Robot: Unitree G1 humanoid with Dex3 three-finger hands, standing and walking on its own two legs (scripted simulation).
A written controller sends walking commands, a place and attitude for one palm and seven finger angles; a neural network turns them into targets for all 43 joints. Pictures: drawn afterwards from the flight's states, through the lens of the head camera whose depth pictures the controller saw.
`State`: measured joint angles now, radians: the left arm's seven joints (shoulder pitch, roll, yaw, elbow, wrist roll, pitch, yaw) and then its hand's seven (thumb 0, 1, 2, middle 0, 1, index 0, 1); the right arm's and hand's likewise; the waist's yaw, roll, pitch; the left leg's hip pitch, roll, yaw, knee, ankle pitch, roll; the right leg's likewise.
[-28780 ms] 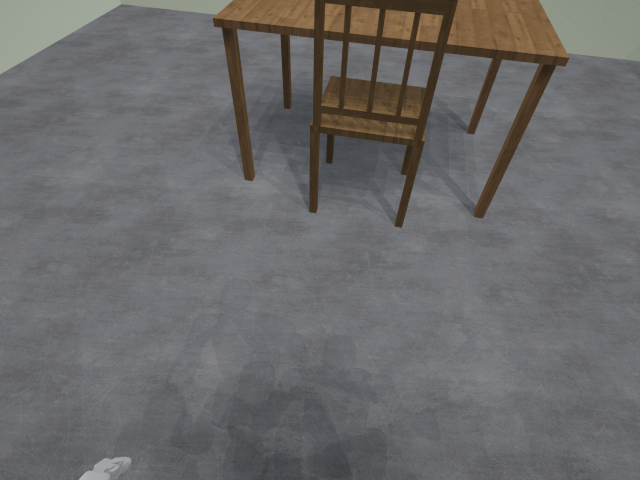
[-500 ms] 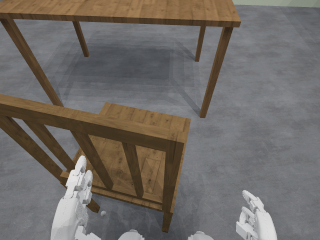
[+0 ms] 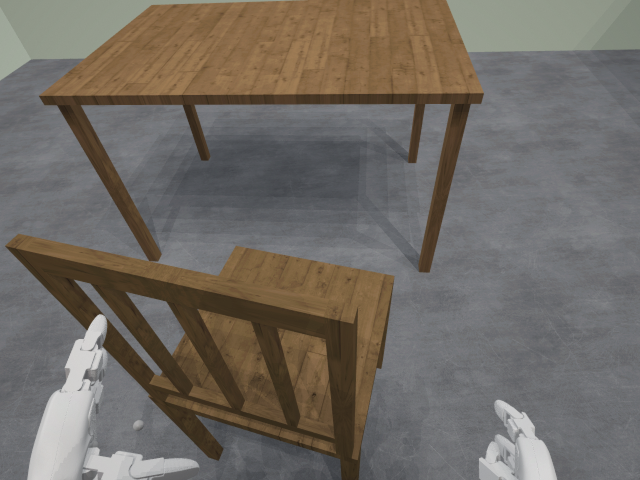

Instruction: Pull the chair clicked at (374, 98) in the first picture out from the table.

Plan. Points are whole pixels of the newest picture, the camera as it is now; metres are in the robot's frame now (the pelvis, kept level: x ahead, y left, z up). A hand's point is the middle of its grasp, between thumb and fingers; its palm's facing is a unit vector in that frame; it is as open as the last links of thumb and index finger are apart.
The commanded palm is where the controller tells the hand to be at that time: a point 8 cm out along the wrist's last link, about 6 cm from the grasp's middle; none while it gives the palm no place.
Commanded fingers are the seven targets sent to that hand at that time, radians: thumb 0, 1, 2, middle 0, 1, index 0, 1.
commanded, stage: draw the hand back to the body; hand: left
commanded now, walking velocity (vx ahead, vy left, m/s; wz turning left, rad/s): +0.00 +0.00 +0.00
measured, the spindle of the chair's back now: (214, 361) +0.28 +0.19 -0.03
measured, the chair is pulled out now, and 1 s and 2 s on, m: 0.60 0.60 0.60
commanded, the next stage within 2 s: step back with the hand held close in 0.86 s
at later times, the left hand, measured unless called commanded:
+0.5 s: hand (32, 322) +0.21 +0.27 +0.19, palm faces +0.48 -0.75 -0.44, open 9.2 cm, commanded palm +0.16 +0.30 +0.21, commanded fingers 0.00 0.90 0.90 -0.20 -0.30 -0.20 -0.30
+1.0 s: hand (24, 320) +0.21 +0.28 +0.19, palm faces +0.48 -0.77 -0.41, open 7.5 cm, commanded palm +0.16 +0.30 +0.21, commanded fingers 0.00 0.90 0.90 -0.20 -0.30 -0.20 -0.30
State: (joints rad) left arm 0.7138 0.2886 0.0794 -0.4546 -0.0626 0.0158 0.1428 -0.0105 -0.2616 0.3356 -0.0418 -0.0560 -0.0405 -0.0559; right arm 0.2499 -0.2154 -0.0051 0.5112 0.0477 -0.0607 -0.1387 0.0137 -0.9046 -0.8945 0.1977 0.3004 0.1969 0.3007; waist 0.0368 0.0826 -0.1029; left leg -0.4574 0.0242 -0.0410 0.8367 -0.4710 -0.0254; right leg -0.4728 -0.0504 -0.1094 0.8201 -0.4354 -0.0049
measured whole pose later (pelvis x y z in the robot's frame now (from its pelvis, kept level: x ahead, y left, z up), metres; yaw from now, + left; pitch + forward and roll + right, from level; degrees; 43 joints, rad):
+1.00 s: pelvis +0.01 +0.01 +0.04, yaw -1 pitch -4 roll +0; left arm 0.46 0.34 0.36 -0.37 -0.08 -0.03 0.16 0.01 0.89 0.89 -0.21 -0.30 -0.21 -0.30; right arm 0.18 -0.23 0.00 0.64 0.03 -0.09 -0.08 0.01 -0.90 -0.89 0.20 0.30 0.20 0.30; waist 0.05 0.09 0.02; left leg -0.07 0.02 0.00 0.44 -0.30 -0.01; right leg -0.10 -0.04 -0.09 0.43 -0.27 0.01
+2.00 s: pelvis -0.10 +0.01 +0.02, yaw +2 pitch +0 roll -1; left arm 0.55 0.42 0.45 -0.54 -0.03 -0.16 0.20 0.01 0.89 0.90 -0.21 -0.30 -0.21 -0.30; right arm 0.22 -0.20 -0.01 0.60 0.01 -0.10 -0.08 0.01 -0.90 -0.89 0.20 0.30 0.20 0.30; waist 0.01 0.03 0.05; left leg -0.45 0.04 -0.01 0.70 -0.32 0.00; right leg -0.43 -0.03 -0.08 0.62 -0.18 -0.01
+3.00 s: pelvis -0.26 -0.04 +0.03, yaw -1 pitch -1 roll +0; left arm 0.56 0.39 0.42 -0.49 -0.04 -0.18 0.17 0.01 0.88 0.89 -0.21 -0.30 -0.21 -0.30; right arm 0.26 -0.20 -0.01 0.67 0.01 -0.08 -0.04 0.01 -0.90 -0.89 0.20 0.30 0.20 0.30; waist 0.00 0.00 -0.03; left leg -0.38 0.01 0.00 0.84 -0.40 0.00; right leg -0.29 -0.01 -0.06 0.55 -0.24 -0.03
